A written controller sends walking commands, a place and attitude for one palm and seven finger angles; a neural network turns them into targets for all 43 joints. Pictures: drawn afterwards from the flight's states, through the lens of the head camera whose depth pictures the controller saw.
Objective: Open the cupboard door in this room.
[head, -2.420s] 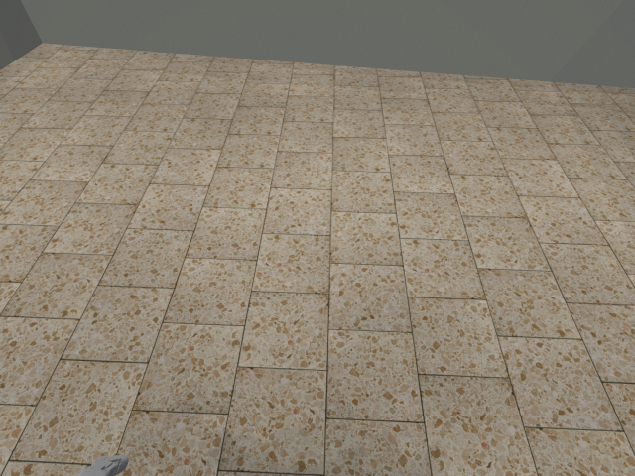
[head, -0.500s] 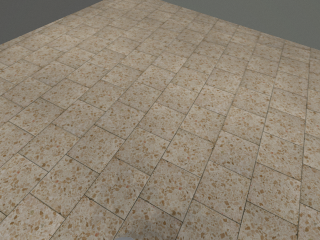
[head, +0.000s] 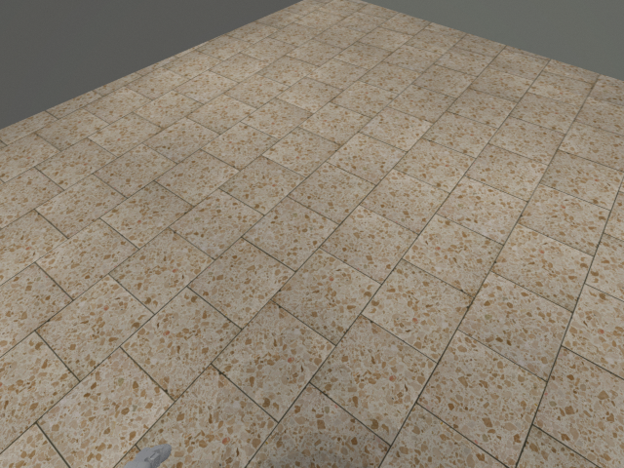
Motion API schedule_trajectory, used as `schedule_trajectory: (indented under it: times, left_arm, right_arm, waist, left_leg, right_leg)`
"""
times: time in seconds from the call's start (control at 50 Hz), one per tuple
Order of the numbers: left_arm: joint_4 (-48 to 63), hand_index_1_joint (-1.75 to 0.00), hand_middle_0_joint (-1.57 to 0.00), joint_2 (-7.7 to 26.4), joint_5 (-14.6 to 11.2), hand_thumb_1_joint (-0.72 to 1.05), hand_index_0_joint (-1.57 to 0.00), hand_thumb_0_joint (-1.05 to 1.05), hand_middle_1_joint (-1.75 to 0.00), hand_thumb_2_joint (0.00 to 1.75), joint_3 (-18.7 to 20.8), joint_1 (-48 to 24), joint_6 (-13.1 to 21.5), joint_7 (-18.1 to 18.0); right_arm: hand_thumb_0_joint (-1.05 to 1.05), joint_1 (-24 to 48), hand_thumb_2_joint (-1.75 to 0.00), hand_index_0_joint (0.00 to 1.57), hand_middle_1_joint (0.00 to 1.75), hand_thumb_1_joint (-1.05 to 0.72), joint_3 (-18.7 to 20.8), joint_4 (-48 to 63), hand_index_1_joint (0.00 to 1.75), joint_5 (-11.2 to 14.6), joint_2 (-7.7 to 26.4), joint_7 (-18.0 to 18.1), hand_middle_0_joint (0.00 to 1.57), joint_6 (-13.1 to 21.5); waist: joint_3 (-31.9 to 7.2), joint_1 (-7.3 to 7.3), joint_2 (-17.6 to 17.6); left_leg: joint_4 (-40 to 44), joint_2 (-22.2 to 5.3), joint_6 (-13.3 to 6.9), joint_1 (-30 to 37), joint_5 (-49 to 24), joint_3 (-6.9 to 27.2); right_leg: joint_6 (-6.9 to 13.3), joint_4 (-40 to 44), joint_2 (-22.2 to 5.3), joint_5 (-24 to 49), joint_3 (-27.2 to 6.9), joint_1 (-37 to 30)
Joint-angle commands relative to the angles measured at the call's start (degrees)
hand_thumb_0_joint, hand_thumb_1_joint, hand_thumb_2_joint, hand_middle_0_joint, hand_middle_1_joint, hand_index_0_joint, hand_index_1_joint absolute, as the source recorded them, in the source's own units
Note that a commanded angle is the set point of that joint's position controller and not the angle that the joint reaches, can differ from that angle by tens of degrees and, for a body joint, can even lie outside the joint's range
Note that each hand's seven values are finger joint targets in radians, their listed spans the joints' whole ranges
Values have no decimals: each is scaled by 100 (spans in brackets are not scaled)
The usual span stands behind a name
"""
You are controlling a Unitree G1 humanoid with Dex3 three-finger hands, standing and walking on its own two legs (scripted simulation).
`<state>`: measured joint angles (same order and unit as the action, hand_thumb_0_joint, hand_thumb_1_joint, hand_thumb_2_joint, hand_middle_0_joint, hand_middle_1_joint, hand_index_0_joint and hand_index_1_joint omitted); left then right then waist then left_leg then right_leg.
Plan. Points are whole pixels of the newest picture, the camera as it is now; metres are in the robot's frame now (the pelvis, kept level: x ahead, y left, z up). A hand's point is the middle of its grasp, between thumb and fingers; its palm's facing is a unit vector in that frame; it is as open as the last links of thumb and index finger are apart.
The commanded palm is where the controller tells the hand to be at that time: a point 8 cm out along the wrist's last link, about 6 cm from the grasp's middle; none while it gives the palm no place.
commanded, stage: turn or walk to find it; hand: left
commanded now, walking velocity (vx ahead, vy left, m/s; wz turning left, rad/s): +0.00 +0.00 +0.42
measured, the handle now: out of the picture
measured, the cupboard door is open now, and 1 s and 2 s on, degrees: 0 0 0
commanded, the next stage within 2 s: none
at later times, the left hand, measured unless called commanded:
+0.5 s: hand out of the picture -0.05 +0.24 -0.18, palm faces +0.28 -0.93 -0.23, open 7.4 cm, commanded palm none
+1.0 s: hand out of the picture -0.01 +0.22 -0.14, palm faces +0.42 -0.87 -0.27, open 7.4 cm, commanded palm none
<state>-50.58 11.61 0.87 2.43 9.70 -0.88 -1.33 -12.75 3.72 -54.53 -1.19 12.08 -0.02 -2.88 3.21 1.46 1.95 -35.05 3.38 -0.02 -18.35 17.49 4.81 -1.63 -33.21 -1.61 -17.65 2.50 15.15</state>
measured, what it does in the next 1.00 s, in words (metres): steps on the spot, turning left: left foot, then right foot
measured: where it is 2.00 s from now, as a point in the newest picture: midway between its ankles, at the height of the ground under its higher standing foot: outside the picture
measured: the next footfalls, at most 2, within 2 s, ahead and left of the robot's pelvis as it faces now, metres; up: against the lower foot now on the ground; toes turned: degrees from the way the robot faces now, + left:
left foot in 0.42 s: +0.00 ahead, +0.13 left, +0.00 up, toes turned +18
right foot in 0.92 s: +0.05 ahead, -0.09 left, +0.00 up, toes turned +21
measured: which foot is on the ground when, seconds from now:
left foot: up 0.00-0.40, down 0.42-0.92, up 0.94-1.00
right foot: down 0.00-0.42, up 0.44-0.90, down 0.92-1.00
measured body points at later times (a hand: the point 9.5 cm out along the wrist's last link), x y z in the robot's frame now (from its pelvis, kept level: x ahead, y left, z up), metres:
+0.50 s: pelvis -0.02 +0.03 +0.00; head +0.00 +0.07 +0.45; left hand -0.07 +0.29 -0.17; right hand +0.14 -0.19 -0.12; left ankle -0.04 +0.12 -0.73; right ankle -0.02 -0.11 -0.69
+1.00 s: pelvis -0.03 +0.00 +0.00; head -0.01 -0.01 +0.45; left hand -0.04 +0.26 -0.12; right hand +0.10 -0.22 -0.16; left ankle -0.06 +0.11 -0.69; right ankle +0.01 -0.10 -0.73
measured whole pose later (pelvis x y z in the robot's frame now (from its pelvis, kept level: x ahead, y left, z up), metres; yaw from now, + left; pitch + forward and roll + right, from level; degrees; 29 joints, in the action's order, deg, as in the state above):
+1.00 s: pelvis -0.03 +0.00 +0.00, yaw +26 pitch -1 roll +1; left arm -50.8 10.3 1.1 1.7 10.0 -0.7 -1.5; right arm -14.9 5.0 -55.9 -1.4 12.9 -0.2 -4.1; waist 2.6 2.2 2.5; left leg -48.7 4.1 0.5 -24.3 24.9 3.7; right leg 0.4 -31.9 -2.0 -17.6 4.2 13.7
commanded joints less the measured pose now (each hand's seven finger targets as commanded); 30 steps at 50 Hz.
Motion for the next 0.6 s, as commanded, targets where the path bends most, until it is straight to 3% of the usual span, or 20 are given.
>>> schedule_trajectory:
  times: [0.0,0.04,0.06,0.08,0.18,0.24,0.3,0.34,0.36,0.38,0.4,0.42,0.44,0.46,0.5,0.58]
  left_arm:
    - [331,-30,-20,1331,45,90,-20,0,-30,90,345,530,100,-108]
    - [400,-30,-20,980,35,90,-20,0,-30,90,211,47,116,-74]
    - [431,-30,-20,869,34,90,-20,0,-30,90,193,-69,129,-81]
    - [414,-30,-20,827,43,90,-20,0,-30,90,180,31,155,-85]
    - [124,-30,-20,1017,75,90,-20,0,-30,90,239,640,149,-97]
    - [-21,-30,-20,1142,93,90,-20,0,-30,90,263,854,119,-82]
    - [-79,-30,-20,1246,103,90,-20,0,-30,90,322,817,89,-79]
    - [-119,-30,-20,1253,77,90,-20,0,-30,90,335,696,62,-72]
    - [-129,-30,-20,1171,36,90,-20,0,-30,90,324,641,33,-59]
    - [-29,-30,-20,949,-10,90,-20,0,-30,90,302,750,-13,-31]
    - [185,-30,-20,586,-10,90,-20,0,-30,90,191,656,-34,0]
    - [215,-30,-20,698,44,90,-20,0,-30,90,162,179,-134,-68]
    - [172,-30,-20,664,21,90,-20,0,-30,90,201,9,-153,-52]
    - [78,-30,-20,735,21,90,-20,0,-30,90,216,53,-140,-5]
    - [-105,-30,-20,691,29,90,-20,0,-30,90,229,339,-131,47]
    - [-115,-30,-20,677,23,90,-20,0,-30,90,223,386,-142,49]
  right_arm:
    - [0,265,-90,20,30,-90,265,566,30,-12,688,-6,20,21]
    - [0,42,-90,20,30,-90,263,308,30,-28,637,-82,20,-20]
    - [0,-146,-90,20,30,-90,242,222,30,-19,584,-101,20,-20]
    - [0,-139,-90,20,30,-90,224,192,30,-21,548,-107,20,-18]
    - [0,326,-90,20,30,-90,136,250,30,13,455,-85,20,-25]
    - [0,541,-90,20,30,-90,77,295,30,44,411,-82,20,5]
    - [0,457,-90,20,30,-90,37,299,30,81,408,-63,20,69]
    - [0,215,-90,20,30,-90,36,228,30,69,461,-45,20,109]
    - [0,33,-90,20,30,-90,61,197,30,62,571,-55,20,146]
    - [0,-193,-90,20,30,-90,152,193,30,15,1032,-47,20,217]
    - [0,-426,-90,20,30,-90,253,182,30,16,1519,-22,20,217]
    - [0,-688,-90,20,30,-90,265,33,30,12,1485,59,20,217]
    - [0,-468,-90,20,30,-90,235,56,30,-3,1397,115,20,210]
    - [0,-103,-90,20,30,-90,180,158,30,10,1210,130,20,215]
    - [0,256,-90,20,30,-90,109,297,30,16,1039,134,20,263]
    - [0,103,-90,20,30,-90,125,289,30,35,1030,133,20,289]
  waist:
    - [-236,-340,-1608]
    - [57,-37,-990]
    - [-10,48,-976]
    - [-48,-9,-1062]
    - [-161,-301,-1037]
    - [-290,-419,-1269]
    - [-499,-385,-1371]
    - [-571,-223,-1342]
    - [-608,-90,-997]
    - [-835,30,250]
    - [-740,96,1733]
    - [-731,345,1283]
    - [-519,228,1180]
    - [-367,86,817]
    - [-295,-116,590]
    - [-440,-83,497]
  left_leg:
    - [-2865,-188,93,-1324,1346,97]
    - [-3500,-346,179,-1341,548,-50]
    - [-3511,-399,232,-1318,356,-154]
    - [-3453,-425,288,-1286,289,-244]
    - [-2401,-503,401,-1154,736,-539]
    - [-1641,-477,356,-841,888,-757]
    - [-749,-452,269,-391,848,-944]
    - [138,-433,217,156,234,-1090]
    - [931,-517,145,818,-503,-1012]
    - [1370,-1361,-198,1737,-1755,44]
    - [1507,-2642,-930,2023,-3938,1498]
    - [1565,-2646,-1128,1574,-3702,1462]
    - [1581,-2423,-1132,1338,-3232,1350]
    - [1594,-2191,-1066,1154,-2816,1081]
    - [1675,-1785,-904,975,-2643,618]
    - [1696,-1640,-940,1218,-2794,597]
  right_leg:
    - [1068,1955,-2311,617,-2118,-274]
    - [843,1783,-1671,661,-1093,-55]
    - [782,1686,-1534,998,-748,-158]
    - [787,1623,-1502,1351,-582,-278]
    - [976,1340,-1720,2483,-307,-911]
    - [1001,1140,-1776,3041,-205,-1021]
    - [954,809,-1849,3411,-74,-1152]
    - [708,465,-1780,3225,183,-965]
    - [457,51,-1661,2742,388,-520]
    - [76,-927,-1189,1326,719,485]
    - [-289,-2071,-541,-1894,745,1654]
    - [-236,-2764,-509,-1986,114,1514]
    - [-221,-3109,-521,-1644,-92,1710]
    - [-226,-3250,-575,-1175,-168,1744]
    - [-277,-3225,-543,-618,-125,1528]
    - [-366,-2786,-441,-450,-108,1419]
